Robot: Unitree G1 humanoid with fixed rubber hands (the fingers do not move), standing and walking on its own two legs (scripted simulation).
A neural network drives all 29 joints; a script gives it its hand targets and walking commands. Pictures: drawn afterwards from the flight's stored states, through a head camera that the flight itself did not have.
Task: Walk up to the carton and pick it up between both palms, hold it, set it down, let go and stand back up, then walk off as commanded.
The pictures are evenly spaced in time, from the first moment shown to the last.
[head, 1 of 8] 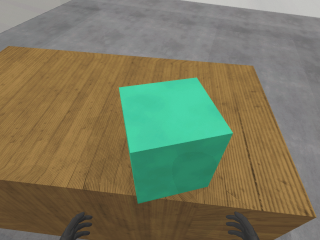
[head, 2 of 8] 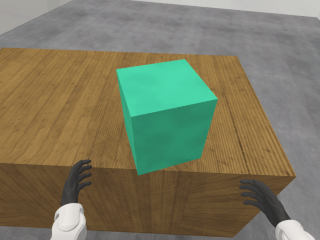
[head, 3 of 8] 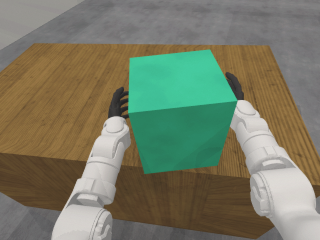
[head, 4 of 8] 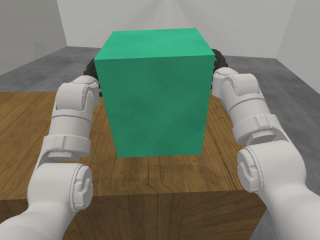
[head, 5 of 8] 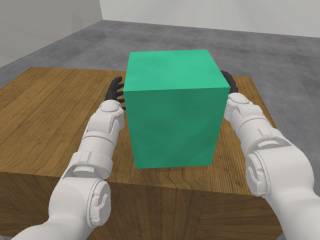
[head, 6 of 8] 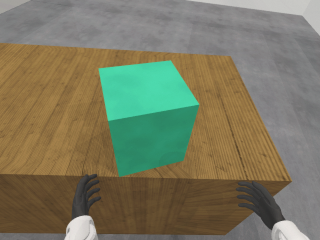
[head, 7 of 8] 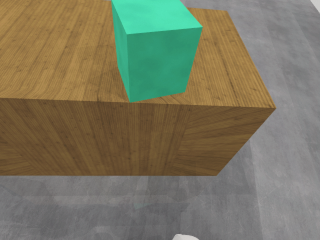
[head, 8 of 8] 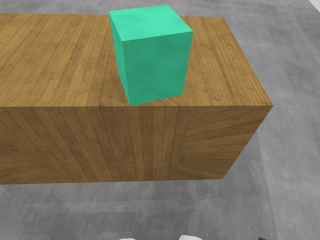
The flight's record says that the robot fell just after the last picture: no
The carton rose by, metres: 0.22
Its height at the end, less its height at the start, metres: +0.00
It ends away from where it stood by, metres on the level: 0.05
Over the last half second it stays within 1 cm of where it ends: yes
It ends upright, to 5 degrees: yes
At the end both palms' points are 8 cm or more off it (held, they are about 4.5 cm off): yes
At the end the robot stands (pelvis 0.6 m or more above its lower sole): yes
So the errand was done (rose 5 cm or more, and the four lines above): yes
